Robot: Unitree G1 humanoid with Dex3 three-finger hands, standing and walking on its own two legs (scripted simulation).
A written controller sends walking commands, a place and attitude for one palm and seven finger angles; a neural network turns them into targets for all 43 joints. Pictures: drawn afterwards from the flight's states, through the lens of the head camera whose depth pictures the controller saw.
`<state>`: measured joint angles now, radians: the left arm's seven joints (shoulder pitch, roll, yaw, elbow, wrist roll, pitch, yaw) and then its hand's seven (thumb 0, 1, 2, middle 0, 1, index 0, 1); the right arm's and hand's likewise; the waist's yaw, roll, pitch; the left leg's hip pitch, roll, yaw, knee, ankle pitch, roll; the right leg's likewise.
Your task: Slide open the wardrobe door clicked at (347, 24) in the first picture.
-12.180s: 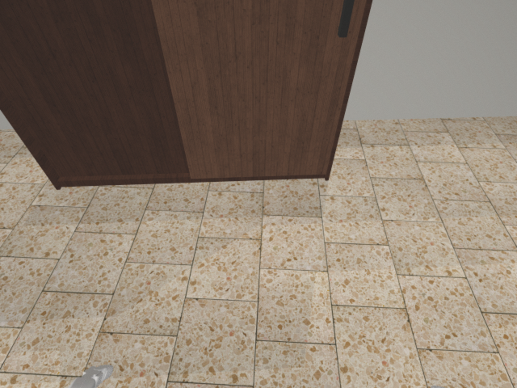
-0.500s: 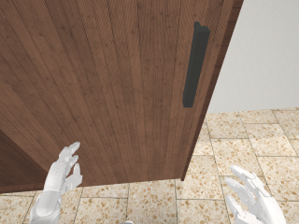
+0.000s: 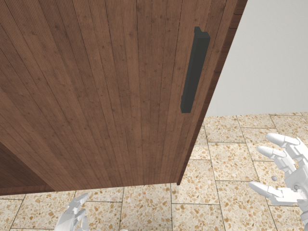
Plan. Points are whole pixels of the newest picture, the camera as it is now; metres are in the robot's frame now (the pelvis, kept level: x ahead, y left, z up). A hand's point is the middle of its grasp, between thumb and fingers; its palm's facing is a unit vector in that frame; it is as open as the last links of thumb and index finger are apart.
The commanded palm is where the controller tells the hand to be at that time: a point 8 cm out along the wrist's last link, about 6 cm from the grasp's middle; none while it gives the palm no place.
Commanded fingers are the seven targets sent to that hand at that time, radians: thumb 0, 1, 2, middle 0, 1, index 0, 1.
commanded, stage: raise the hand with hooked fingers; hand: right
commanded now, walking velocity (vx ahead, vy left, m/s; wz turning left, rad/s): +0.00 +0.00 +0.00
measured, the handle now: (190, 74) +0.47 -0.06 +0.17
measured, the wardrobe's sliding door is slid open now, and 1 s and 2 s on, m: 0.00 0.00 0.00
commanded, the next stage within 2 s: move the hooked fingers beside the handle in 1.18 s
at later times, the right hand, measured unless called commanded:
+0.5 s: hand (299, 150) +0.27 -0.27 +0.16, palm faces -0.05 +0.99 -0.13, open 13.9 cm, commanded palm +0.24 -0.31 +0.18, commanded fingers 0.00 0.50 -0.30 0.30 1.20 0.30 1.20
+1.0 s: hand out of the picture +0.29 -0.27 +0.20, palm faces -0.03 +0.99 -0.10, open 14.0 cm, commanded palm +0.26 -0.31 +0.20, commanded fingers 0.00 0.50 -0.30 0.30 1.20 0.30 1.20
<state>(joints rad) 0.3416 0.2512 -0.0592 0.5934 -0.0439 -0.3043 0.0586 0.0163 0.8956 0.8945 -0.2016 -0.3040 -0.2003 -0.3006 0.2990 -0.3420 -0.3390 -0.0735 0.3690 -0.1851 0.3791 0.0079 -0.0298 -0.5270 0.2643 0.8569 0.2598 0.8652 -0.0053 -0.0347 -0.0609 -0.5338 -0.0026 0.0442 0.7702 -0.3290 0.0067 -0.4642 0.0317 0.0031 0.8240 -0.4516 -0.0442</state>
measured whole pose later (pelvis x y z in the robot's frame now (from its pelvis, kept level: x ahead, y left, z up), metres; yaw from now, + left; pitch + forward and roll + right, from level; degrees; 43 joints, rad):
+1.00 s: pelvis +0.02 +0.01 +0.02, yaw +0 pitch +1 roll +1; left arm 0.26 0.29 -0.08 0.59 -0.07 -0.25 0.07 0.02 0.90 0.90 -0.20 -0.30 -0.20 -0.30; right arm -0.09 -0.51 -0.50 0.16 0.37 0.09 0.57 -0.01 0.50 -0.30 0.31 1.20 0.30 1.20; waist -0.03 -0.04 -0.04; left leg -0.30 -0.01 0.05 0.56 -0.27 0.02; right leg -0.23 0.02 0.02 0.60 -0.38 -0.03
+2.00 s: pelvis +0.02 +0.01 +0.03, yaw -1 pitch +1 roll +1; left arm 0.25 0.27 -0.08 0.62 -0.07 -0.21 0.10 0.01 0.90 0.89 -0.20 -0.30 -0.20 -0.30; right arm -0.26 -0.40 -0.31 0.22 0.28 0.13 0.41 -0.01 0.50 -0.30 0.30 1.20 0.30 1.20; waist -0.02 -0.05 -0.03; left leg -0.32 0.01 0.05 0.56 -0.26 0.01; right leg -0.24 0.04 0.02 0.58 -0.36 -0.04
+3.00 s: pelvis +0.02 +0.02 +0.03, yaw +1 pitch +3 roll +0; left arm 0.29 0.28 -0.05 0.64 -0.07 -0.11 0.08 0.01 0.90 0.89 -0.20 -0.30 -0.20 -0.30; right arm -0.52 -0.33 -0.24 0.55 0.23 0.04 0.30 -0.01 0.50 -0.30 0.30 1.20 0.30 1.20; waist 0.03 -0.04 -0.05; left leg -0.36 -0.01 0.03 0.55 -0.25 0.03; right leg -0.26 0.03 0.00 0.55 -0.34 -0.02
